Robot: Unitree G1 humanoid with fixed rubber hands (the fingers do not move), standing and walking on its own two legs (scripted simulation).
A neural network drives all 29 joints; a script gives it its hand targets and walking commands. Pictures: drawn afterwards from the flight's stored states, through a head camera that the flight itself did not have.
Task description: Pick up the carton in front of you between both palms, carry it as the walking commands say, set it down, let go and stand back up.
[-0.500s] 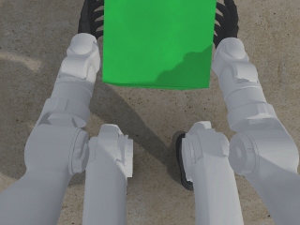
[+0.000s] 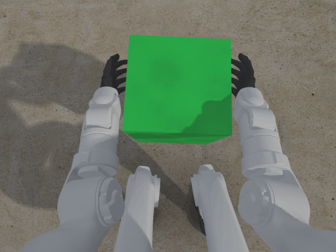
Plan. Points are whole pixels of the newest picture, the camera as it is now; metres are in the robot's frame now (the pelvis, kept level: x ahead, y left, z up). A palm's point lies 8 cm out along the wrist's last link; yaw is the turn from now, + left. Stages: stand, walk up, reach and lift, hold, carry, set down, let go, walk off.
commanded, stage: reach and lift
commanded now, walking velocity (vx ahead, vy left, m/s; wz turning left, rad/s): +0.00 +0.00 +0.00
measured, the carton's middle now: (175, 100) +0.48 +0.00 -0.13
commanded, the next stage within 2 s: none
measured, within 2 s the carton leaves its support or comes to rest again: neither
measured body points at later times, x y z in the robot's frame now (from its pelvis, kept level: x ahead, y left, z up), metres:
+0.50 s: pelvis +0.05 +0.00 +0.14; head +0.19 +0.01 +0.57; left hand +0.45 +0.15 +0.09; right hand +0.45 -0.15 +0.10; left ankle +0.11 +0.13 -0.46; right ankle +0.11 -0.13 -0.46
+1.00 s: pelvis +0.10 +0.00 +0.26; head +0.11 +0.00 +0.71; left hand +0.41 +0.15 +0.24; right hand +0.42 -0.15 +0.25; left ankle +0.11 +0.13 -0.46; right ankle +0.11 -0.13 -0.46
